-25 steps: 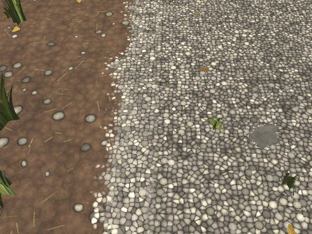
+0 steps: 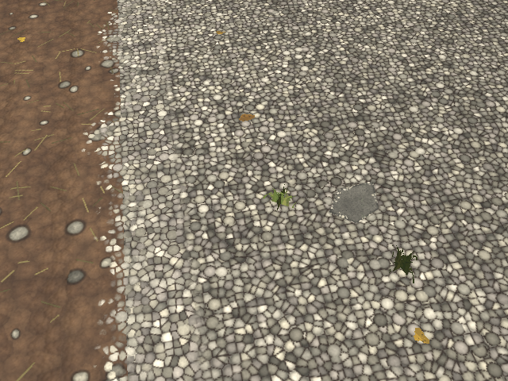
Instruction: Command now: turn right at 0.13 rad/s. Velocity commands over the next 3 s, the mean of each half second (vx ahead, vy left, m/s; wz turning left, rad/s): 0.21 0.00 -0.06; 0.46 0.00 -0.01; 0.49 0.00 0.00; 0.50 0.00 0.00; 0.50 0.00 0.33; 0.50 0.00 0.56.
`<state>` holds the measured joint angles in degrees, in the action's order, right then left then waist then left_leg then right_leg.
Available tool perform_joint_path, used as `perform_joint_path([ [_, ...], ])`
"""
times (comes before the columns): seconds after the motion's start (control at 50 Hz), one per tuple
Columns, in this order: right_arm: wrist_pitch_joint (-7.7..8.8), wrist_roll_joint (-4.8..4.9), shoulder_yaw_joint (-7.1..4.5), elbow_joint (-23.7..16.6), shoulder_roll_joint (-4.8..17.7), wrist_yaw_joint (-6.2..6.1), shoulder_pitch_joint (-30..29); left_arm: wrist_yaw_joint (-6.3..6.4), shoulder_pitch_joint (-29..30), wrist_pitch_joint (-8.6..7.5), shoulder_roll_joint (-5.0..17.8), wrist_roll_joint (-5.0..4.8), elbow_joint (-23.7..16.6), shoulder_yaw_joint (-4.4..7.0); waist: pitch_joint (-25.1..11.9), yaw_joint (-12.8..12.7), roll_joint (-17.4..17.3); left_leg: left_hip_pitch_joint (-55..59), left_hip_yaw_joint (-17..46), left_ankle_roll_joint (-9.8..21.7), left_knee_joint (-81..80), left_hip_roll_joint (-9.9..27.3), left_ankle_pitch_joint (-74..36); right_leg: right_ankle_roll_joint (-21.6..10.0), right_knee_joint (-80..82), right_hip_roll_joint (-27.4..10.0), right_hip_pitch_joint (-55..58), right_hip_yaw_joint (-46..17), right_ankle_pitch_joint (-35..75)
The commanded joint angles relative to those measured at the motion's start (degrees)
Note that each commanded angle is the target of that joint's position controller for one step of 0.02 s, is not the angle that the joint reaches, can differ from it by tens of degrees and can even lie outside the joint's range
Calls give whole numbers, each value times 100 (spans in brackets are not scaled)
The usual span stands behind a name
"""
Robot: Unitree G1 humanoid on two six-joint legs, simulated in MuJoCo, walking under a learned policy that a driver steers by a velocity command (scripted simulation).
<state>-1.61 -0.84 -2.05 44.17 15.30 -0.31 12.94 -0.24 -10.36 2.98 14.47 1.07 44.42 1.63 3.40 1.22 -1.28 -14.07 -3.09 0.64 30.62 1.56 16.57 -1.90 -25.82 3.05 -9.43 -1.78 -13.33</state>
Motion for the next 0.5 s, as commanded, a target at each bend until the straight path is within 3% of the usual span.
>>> perform_joint_path([
  [0.02,-39,30,-57,-300,431,-34,18,58,194,-222,744,25,-303,78,-281,-10,1081,49,350,3,29,86,856,-862,1017,-1827,-78,-1680,1774],
  [0.04,-49,30,-66,-244,434,-22,-51,69,331,-255,605,22,-279,13,-191,25,1024,69,344,16,-192,10,529,-739,973,-1602,-84,-1465,1569],
  [0.06,-24,27,-62,-158,425,-7,-13,106,404,-256,606,29,-221,-3,-183,78,1001,221,346,6,-520,10,5,-554,901,-1333,-18,-1212,1438],
  [0.1,67,-24,-65,-13,520,1,66,166,196,-301,661,-49,-83,-6,-406,16,980,653,437,-57,-949,144,-1032,-274,796,-1021,51,-980,1445],
  [0.12,111,-47,-42,83,507,17,159,164,37,-302,656,-66,9,-10,-588,-30,903,797,396,-72,-937,147,-795,-251,937,-917,65,-983,408],
  [0.16,111,-78,-80,190,555,53,114,139,-184,-210,898,-29,146,93,-102,-175,815,153,11,18,-282,-189,511,-503,1276,-898,-110,-1270,-2162],
  [0.2,74,-122,-81,124,456,88,-73,96,-412,-144,1081,14,225,178,552,-300,921,-748,-142,130,259,-302,885,-879,1705,-1359,-283,-1922,-3363],
  [0.24,142,-115,-73,49,393,119,-189,68,-543,-196,1031,29,292,208,670,-365,963,-1195,42,249,812,-100,880,-1169,1924,-1735,-160,-2369,-3159],
  [0.28,251,-75,-103,28,464,155,-157,52,-476,-310,967,33,326,227,507,-289,857,-1346,189,349,924,38,938,-1253,1911,-1815,176,-2289,-2501],
  [0.32,342,-47,-110,127,421,167,77,30,-224,-403,950,-18,328,251,317,-84,735,-651,76,411,359,-29,537,-1121,1745,-1562,16,-1762,-1847],
  [0.36,402,-48,-130,491,338,136,907,12,126,-433,901,-74,289,263,109,373,482,1102,-189,437,-619,-325,-126,-866,1120,-1115,-965,-1122,-1726],
  [0.38,448,-83,-196,698,540,83,1482,11,240,-469,656,-19,240,198,11,603,4,2034,426,477,-975,3,306,-681,260,-774,-1746,-734,-1643],
  [0.4,503,-122,-317,758,1107,31,2066,-28,405,-518,159,-40,26,48,-197,811,-1335,2559,2788,859,-2190,1426,2320,-367,-1625,-25,-2663,165,-1544],
  [0.42,476,-92,-353,842,1256,63,2089,-26,464,-531,568,71,-30,146,208,655,-1135,2054,4101,1254,-2658,2094,3014,-402,-2608,123,-3220,46,-1809],
  [0.44,470,-78,-289,727,1014,77,1580,-61,298,-544,696,99,73,186,522,281,-474,1653,3738,1291,-2577,1975,2904,-465,-3123,-229,-3251,-281,-1315],
  [0.48,555,-50,-197,560,694,86,970,-174,-23,-595,636,50,323,170,404,-56,-249,1503,2655,967,-2589,1406,1613,-407,-3173,-548,-2990,-174,-414],
  [0.5,607,-39,-154,598,583,72,974,-202,-40,-587,609,100,391,158,282,-63,-274,1592,2214,874,-2580,1212,834,-327,-3179,-618,-2925,-53,-119],
])
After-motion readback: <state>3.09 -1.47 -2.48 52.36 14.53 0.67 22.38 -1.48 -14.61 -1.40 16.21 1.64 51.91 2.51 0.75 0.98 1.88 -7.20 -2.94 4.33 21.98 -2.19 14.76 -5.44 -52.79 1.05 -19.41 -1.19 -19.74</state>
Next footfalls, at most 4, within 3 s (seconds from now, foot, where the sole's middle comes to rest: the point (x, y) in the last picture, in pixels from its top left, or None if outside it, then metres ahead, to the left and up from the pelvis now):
0.86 right None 0.44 -0.06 -0.77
1.42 left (228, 286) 0.76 0.10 -0.77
1.96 right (285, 204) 1.05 -0.08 -0.77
2.54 left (228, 149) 1.31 0.11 -0.77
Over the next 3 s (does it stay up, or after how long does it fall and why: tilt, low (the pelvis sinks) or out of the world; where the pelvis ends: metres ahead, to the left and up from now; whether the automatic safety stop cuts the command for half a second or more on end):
stays up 1.43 0.09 0.00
